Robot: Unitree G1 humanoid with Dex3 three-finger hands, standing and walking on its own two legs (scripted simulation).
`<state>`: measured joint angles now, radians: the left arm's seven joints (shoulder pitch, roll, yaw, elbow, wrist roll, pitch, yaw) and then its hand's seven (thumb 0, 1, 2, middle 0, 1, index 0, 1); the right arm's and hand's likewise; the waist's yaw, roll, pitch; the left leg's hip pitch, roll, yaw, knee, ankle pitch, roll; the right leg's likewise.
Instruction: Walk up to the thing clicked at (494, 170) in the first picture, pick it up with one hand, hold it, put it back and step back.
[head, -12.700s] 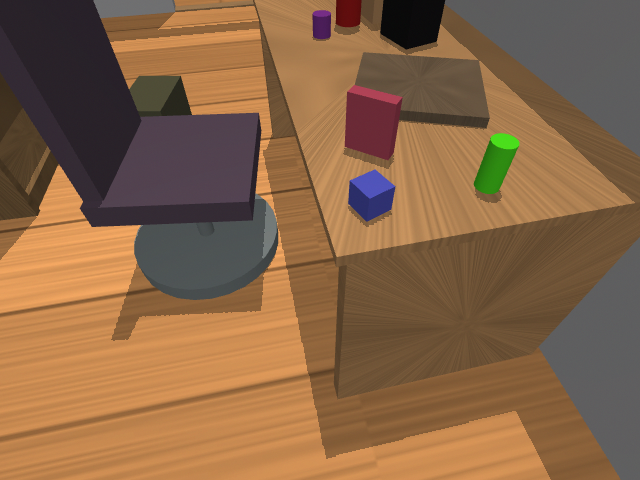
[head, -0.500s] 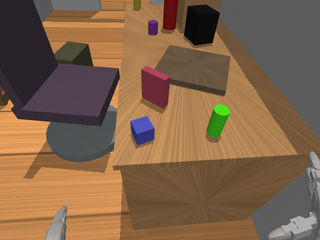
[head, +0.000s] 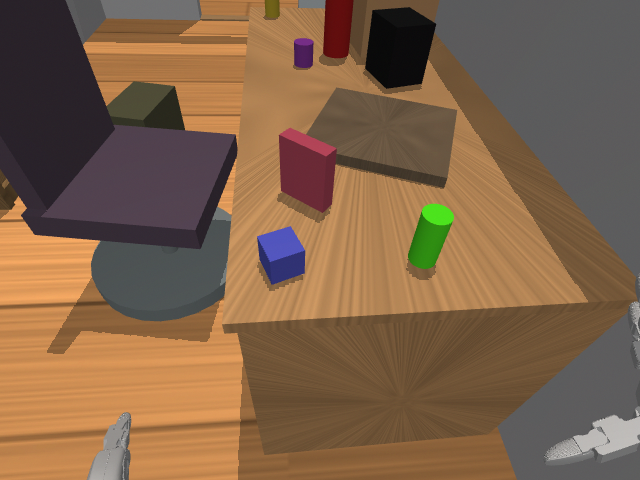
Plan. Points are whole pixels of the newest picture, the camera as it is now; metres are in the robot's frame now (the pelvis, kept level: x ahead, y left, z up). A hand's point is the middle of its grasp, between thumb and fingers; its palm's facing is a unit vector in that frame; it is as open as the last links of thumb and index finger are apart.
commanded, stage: go down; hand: right
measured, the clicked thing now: (429, 237) +0.49 -0.19 +0.00
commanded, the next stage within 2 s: none
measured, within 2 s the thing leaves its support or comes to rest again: neither
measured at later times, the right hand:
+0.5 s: hand (606, 323) +0.25 -0.30 +0.12, palm faces +0.33 +0.91 -0.26, open 17.5 cm
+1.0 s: hand (604, 276) +0.31 -0.33 +0.12, palm faces +0.16 +0.99 -0.05, open 17.5 cm
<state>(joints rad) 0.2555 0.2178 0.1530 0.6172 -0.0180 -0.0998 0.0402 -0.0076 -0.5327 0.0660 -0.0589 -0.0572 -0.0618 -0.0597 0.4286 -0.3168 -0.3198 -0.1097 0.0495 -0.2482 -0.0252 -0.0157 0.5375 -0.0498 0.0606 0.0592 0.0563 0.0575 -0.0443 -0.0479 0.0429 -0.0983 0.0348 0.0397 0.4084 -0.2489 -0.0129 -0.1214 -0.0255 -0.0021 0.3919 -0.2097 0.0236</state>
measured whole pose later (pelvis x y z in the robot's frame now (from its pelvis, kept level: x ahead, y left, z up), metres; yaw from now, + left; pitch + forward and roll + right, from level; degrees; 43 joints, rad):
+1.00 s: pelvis +0.01 -0.01 -0.01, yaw +0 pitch +2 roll +1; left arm 0.22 0.25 0.00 0.68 -0.02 -0.17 0.17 -0.01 -0.52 0.05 -0.06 -0.06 -0.07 -0.06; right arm -0.20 -0.55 -0.56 0.57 0.30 -0.11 0.51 -0.02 0.54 -0.06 0.04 0.05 0.04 0.05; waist 0.00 0.00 -0.04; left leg -0.22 0.03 0.04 0.47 -0.28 -0.02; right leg -0.27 -0.03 0.00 0.50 -0.26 0.02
